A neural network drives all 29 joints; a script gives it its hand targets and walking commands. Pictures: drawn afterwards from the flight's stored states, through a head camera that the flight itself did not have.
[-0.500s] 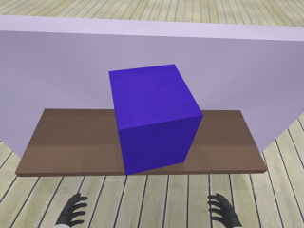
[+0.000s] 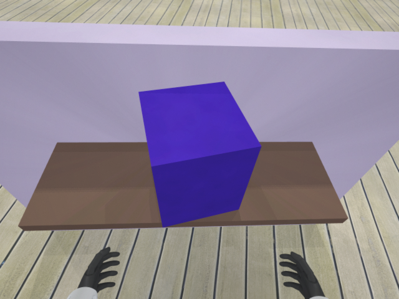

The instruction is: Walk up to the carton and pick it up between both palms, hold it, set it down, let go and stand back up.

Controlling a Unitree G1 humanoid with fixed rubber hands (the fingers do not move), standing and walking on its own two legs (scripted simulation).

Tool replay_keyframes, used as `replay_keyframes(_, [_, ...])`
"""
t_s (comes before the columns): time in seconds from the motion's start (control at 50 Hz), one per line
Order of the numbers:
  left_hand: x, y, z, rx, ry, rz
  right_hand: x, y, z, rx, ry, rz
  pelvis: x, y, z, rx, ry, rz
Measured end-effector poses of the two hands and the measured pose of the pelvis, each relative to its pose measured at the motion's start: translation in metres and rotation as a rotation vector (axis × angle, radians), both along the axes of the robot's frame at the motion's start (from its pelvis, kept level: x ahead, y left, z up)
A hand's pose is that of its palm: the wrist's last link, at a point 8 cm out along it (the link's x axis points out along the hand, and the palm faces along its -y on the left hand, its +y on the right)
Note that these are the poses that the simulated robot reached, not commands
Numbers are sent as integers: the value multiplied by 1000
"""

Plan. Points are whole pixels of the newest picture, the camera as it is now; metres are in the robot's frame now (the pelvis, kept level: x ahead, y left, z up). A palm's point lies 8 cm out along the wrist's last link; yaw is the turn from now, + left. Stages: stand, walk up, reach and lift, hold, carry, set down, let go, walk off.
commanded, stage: stand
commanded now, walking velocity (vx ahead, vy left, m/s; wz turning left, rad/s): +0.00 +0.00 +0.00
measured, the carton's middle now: (192, 155) +0.42 +0.02 +0.03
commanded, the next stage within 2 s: none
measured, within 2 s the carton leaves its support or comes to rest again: neither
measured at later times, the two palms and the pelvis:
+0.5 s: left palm out of the picture +0.02 +0.27 -0.13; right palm out of the picture +0.01 -0.24 -0.12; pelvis -0.03 +0.02 -0.01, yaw +1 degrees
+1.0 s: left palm out of the picture -0.05 +0.27 -0.14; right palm out of the picture -0.04 -0.24 -0.13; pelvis -0.04 +0.02 -0.01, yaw +1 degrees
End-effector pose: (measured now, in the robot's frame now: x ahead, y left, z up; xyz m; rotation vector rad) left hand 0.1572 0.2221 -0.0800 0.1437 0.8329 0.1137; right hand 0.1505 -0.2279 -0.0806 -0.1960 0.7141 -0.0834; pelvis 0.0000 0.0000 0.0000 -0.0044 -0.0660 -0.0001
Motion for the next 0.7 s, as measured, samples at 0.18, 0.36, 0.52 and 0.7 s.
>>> replay_keyframes(0.18, [-46, 22, -22, 45, 52, 20, -41, -21, -17, -52, 168, -71, -1, 2, -6, -10, 29, 19])
replay_keyframes(0.36, [-109, 41, -41, 56, 203, 51, -107, -24, -29, -76, 318, -102, -14, 9, -6, -11, 18, 24])
replay_keyframes(0.52, [-146, 46, -50, 48, 279, 49, -149, -12, -35, -64, 391, -110, -28, 17, -7, -9, 10, 24])
replay_keyframes(0.7, [-180, 50, -58, 43, 354, 52, -177, -3, -41, -54, 443, -124, -39, 24, -8, -3, 12, 20])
